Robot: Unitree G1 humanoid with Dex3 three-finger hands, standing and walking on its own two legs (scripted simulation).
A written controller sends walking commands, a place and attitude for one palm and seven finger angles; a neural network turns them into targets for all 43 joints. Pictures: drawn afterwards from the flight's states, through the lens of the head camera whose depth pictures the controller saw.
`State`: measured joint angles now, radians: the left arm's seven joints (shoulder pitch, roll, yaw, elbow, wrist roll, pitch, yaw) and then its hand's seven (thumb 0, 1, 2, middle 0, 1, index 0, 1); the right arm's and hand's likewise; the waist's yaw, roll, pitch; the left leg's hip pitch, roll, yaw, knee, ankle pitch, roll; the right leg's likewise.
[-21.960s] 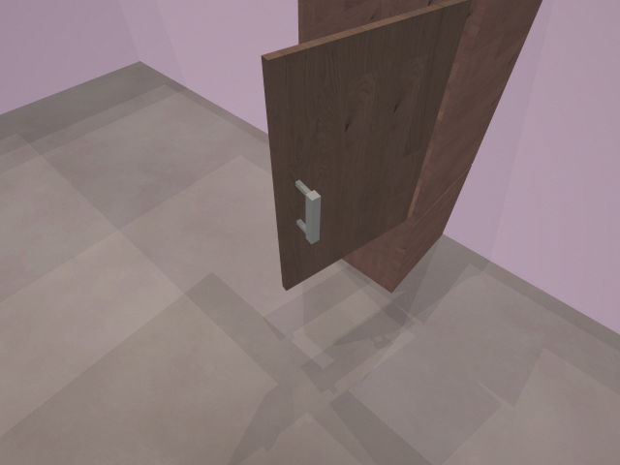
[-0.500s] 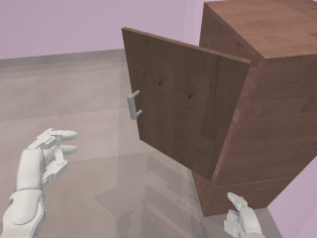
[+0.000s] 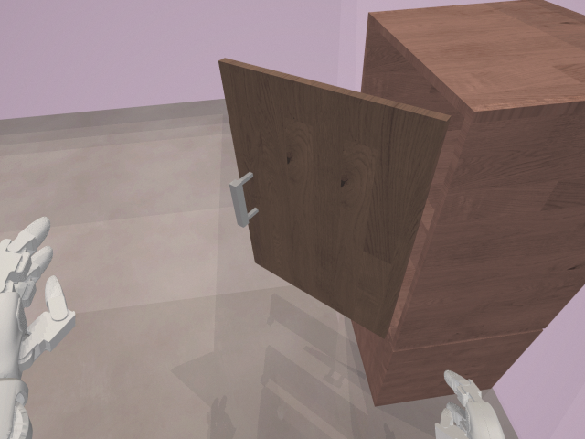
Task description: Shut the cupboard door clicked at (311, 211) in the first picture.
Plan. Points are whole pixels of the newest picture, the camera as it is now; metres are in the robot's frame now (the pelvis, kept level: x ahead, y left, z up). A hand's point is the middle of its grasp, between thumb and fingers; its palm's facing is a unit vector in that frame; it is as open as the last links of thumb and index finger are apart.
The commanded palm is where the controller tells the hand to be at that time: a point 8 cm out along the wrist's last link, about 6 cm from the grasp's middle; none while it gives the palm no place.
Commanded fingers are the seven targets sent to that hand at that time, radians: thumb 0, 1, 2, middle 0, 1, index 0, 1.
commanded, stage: draw the hand back to the body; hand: left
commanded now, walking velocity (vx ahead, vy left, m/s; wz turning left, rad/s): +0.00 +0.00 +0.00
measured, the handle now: (245, 199) +0.63 +0.20 -0.06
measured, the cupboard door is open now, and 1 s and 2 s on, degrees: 46 46 46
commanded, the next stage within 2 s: step back with the hand held close in 0.06 s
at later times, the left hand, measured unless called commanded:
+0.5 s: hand (53, 314) +0.19 +0.28 +0.16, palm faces +0.37 -0.78 -0.50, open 7.4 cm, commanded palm +0.13 +0.32 +0.17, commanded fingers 0.00 0.90 0.90 -0.20 -0.30 -0.20 -0.30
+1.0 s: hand out of the picture +0.09 +0.31 +0.16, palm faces +0.49 -0.75 -0.45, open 7.4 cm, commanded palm +0.03 +0.33 +0.17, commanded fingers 0.00 0.90 0.90 -0.20 -0.30 -0.20 -0.30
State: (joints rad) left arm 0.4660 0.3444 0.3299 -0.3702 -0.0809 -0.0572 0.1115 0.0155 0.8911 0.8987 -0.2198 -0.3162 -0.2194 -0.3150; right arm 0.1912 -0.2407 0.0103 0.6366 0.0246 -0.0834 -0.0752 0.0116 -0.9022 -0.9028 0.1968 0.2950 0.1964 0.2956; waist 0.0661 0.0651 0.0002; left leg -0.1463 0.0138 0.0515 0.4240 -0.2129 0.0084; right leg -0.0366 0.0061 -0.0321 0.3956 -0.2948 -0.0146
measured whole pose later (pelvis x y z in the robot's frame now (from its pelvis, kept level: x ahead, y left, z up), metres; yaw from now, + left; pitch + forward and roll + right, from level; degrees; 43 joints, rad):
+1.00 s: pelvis -0.10 +0.03 -0.02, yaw +2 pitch -1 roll -2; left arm 0.51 0.41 0.45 -0.49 -0.04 -0.21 0.15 0.01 0.89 0.90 -0.21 -0.30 -0.21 -0.30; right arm 0.21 -0.22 0.01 0.58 0.01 -0.05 -0.08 0.01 -0.90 -0.90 0.20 0.30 0.20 0.30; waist 0.02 0.02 0.02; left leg -0.47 0.01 0.04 0.65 -0.25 0.05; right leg -0.35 0.01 -0.03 0.60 -0.25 0.01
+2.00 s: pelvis -0.31 +0.11 -0.02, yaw -5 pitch -1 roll -2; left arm 0.61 0.54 0.46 -0.67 -0.08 -0.17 0.14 0.01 0.89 0.90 -0.21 -0.30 -0.21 -0.30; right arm 0.27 -0.17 0.01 0.65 -0.01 -0.04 -0.03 0.01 -0.90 -0.90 0.20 0.30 0.20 0.30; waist 0.01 -0.07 -0.04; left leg -0.61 0.01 0.03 1.00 -0.37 -0.04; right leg -0.23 0.07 -0.09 0.57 -0.32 -0.10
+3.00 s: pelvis -0.30 +0.15 -0.01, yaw -3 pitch +2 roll +0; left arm 0.40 0.42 0.24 -0.14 -0.01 -0.09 0.08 0.00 0.89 0.90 -0.20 -0.30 -0.20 -0.30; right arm 0.18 -0.28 -0.01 0.67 0.02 -0.05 -0.01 0.01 -0.90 -0.90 0.20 0.29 0.20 0.30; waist 0.01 0.05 -0.03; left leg -0.34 0.03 0.06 0.60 -0.29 0.00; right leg -0.23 0.01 -0.10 0.57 -0.37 -0.04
